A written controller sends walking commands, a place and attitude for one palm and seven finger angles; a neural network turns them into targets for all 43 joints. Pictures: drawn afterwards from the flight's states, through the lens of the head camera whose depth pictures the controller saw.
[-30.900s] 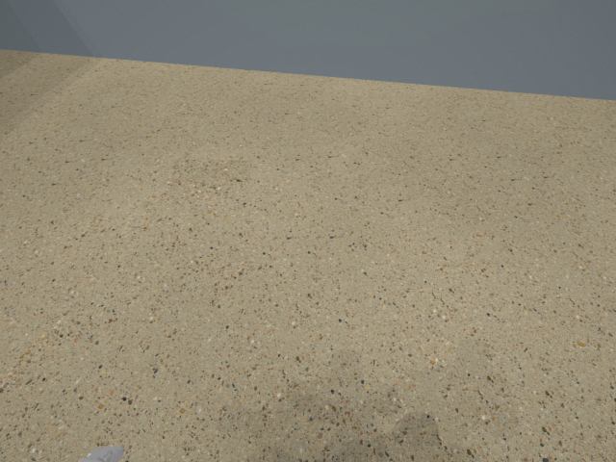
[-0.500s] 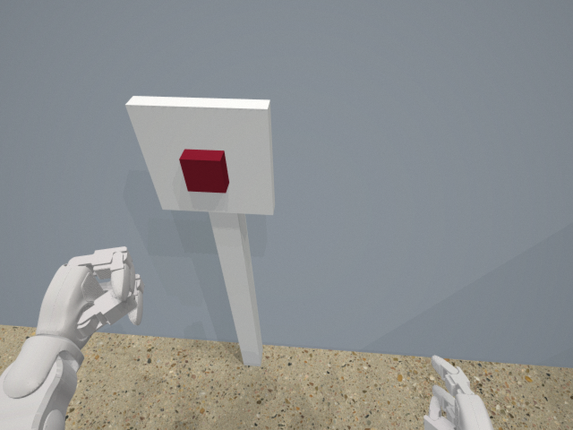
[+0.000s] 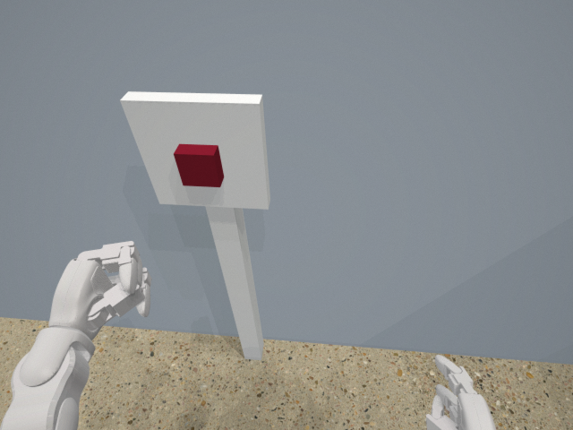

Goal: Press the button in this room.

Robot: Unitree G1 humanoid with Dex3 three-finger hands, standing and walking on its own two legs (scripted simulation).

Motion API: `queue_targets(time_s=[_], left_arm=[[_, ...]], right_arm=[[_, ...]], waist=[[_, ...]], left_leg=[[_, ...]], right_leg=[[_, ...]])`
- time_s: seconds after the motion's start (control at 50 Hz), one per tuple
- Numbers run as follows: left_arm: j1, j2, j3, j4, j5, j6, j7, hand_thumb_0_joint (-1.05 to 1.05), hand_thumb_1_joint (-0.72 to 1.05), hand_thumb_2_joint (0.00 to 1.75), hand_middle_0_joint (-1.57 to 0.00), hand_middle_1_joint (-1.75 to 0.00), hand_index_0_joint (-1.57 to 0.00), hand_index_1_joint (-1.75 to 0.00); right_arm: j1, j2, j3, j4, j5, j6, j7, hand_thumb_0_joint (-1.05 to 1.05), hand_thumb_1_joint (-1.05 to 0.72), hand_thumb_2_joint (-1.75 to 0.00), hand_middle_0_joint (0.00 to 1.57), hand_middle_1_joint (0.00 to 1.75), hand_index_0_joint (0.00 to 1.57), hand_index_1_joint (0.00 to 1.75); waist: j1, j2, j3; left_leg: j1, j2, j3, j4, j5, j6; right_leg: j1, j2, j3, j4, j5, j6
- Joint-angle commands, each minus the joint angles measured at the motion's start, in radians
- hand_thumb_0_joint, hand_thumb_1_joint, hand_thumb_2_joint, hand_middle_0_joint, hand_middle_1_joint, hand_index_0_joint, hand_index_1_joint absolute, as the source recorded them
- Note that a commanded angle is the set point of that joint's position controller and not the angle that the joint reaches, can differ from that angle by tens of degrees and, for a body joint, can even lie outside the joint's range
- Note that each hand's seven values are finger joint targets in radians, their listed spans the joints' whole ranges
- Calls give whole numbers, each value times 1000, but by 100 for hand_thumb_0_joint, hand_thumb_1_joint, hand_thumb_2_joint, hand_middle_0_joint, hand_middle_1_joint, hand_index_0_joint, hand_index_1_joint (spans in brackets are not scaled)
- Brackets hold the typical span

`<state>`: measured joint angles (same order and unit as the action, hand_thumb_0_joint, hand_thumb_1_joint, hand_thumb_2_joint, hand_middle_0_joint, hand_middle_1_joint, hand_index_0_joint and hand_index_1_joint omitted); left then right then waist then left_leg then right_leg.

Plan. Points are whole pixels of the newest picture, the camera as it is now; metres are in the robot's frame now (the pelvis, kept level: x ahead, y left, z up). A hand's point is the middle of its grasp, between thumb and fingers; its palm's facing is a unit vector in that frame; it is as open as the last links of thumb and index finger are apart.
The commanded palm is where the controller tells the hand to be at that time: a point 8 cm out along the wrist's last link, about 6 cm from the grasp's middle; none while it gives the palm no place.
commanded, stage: aim a knuckle at the button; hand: left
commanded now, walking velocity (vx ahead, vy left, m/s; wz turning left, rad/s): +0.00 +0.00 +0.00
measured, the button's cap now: (200, 164) +0.49 +0.19 +0.13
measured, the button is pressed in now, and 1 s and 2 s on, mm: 0 0 0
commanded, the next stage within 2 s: press the button with the knuckle in 1.74 s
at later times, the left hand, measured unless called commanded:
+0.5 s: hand (173, 256) +0.31 +0.19 +0.11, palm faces -0.01 -1.00 -0.02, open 3.1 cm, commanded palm +0.29 +0.24 +0.11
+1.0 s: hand (206, 228) +0.37 +0.16 +0.10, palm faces -0.01 -1.00 -0.02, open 3.1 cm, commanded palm +0.35 +0.21 +0.10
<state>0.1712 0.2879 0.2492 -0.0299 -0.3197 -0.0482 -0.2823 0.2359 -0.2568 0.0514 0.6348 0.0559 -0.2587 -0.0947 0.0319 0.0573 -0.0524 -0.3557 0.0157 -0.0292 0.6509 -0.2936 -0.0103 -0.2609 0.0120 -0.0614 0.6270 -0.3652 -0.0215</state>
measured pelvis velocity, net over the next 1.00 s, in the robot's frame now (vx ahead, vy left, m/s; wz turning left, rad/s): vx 0.00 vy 0.01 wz -0.03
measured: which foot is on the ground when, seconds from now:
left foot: down 0.00-1.00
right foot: down 0.00-1.00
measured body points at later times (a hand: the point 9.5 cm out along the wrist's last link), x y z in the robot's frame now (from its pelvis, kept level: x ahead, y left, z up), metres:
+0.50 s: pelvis +0.01 +0.01 +0.00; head +0.00 +0.00 +0.45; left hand +0.30 +0.24 +0.11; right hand +0.16 -0.23 -0.08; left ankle +0.03 +0.13 -0.72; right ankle -0.02 -0.10 -0.72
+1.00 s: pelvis +0.00 +0.01 +0.00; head +0.01 +0.00 +0.45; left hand +0.37 +0.21 +0.11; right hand +0.13 -0.24 -0.10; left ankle +0.03 +0.13 -0.72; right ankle -0.02 -0.10 -0.72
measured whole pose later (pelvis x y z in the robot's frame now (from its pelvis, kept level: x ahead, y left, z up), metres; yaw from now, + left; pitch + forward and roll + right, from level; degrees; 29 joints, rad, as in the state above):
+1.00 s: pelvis +0.00 +0.01 +0.00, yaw -2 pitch +4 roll +0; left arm -0.31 0.23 0.16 0.45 -0.20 -0.16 -0.11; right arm 0.26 -0.25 0.03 0.65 0.04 -0.10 -0.05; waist -0.03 0.03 -0.05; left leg -0.44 0.01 0.01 0.68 -0.31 0.00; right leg -0.37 0.01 -0.02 0.68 -0.37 -0.01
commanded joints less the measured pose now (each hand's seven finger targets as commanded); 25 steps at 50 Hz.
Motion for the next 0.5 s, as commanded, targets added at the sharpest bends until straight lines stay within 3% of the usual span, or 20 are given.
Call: queue_targets(time_s=[0.0, 0.06, 0.08, 0.18, 0.24, 0.26, 0.28, 0.34, 0.38, 0.4, 0.42, 0.48], left_arm=[[-322, 186, 74, -153, -5, -77, -5, 0, 90, 90, -130, -150, -130, -150], [-314, 163, 60, -153, 0, -83, 0, 0, 90, 90, -130, -150, -130, -150], [-291, 165, 64, -123, -1, -77, 1, 0, 90, 90, -130, -150, -130, -150], [-272, 174, 89, -86, 9, -69, 25, 0, 90, 90, -130, -150, -130, -150], [-356, 150, 51, -130, 24, -81, 46, 0, 90, 90, -130, -150, -130, -150], [-359, 135, 38, -129, 29, -86, 54, 0, 90, 90, -130, -150, -130, -150], [-366, 142, 39, -135, 32, -93, 64, 0, 90, 90, -130, -150, -130, -150], [-395, 107, 2, -129, 45, -103, 79, 0, 90, 90, -130, -150, -130, -150], [-426, 131, 14, -85, 53, -103, 92, 0, 90, 90, -130, -150, -130, -150], [-422, 129, 19, -67, 56, -100, 94, 0, 90, 90, -130, -150, -130, -150], [-449, 127, 12, -67, 58, -100, 95, 0, 90, 90, -130, -150, -130, -150], [-492, 120, 1, -33, 67, -103, 104, 0, 90, 90, -130, -150, -130, -150]], right_arm=[[-115, -109, -44, -159, 4, -60, -17, 0, -90, -90, 20, 30, 20, 30], [-111, -104, -46, -168, 3, -63, -10, 0, -90, -90, 20, 30, 20, 30], [-106, -107, -48, -168, 2, -60, -7, 0, -90, -90, 20, 30, 20, 30], [-96, -110, -53, -172, -1, -35, 5, 0, -90, -90, 20, 30, 20, 30], [-100, -105, -54, -178, 1, -28, 8, 0, -90, -90, 20, 30, 20, 30], [-97, -103, -54, -177, 0, -27, 9, 0, -90, -90, 20, 30, 20, 30], [-95, -107, -56, -176, -2, -26, 10, 0, -90, -90, 20, 30, 20, 30], [-89, -104, -59, -171, -3, -21, 13, 0, -90, -90, 20, 30, 20, 30], [-81, -113, -59, -156, -5, -9, 11, 0, -90, -90, 20, 30, 20, 30], [-82, -112, -60, -158, -7, -3, 12, 0, -90, -90, 20, 30, 20, 30], [-87, -110, -59, -158, -5, 1, 13, 0, -90, -90, 20, 30, 20, 30], [-84, -108, -57, -154, -6, 17, 14, 0, -90, -90, 20, 30, 20, 30]], waist=[[-25, -31, -97], [-12, -11, -157], [-9, -49, -152], [0, -70, -131], [-15, 5, -142], [-18, -1, -143], [-22, -47, -146], [-27, -15, -164], [-36, -58, -150], [-28, -61, -161], [-32, -31, -167], [-35, -32, -177]], left_leg=[[118, -23, 15, -77, 94, 47], [156, -22, 15, -83, 153, 45], [138, -20, 16, -78, 159, 46], [113, -20, 26, -80, 193, 43], [142, -18, 25, -87, 181, 39], [150, -16, 24, -86, 182, 38], [142, -12, 19, -83, 185, 41], [161, -10, 18, -85, 188, 37], [144, -8, 15, -83, 173, 39], [143, -10, 16, -85, 181, 39], [147, -12, 22, -83, 180, 38], [147, -11, 17, -81, 195, 36]], right_leg=[[-81, -16, 64, -156, 135, 28], [-57, -9, 33, -122, 226, 21], [-51, -6, 38, -123, 240, 24], [-50, -3, 27, -106, 292, 24], [-76, -2, 20, -97, 260, 17], [-82, 0, 17, -96, 258, 16], [-79, 4, 17, -96, 258, 17], [-92, 4, 13, -86, 257, 14], [-98, 6, 16, -90, 240, 15], [-87, 4, 18, -87, 252, 14], [-87, 1, 21, -88, 256, 14], [-83, 4, 18, -81, 264, 10]])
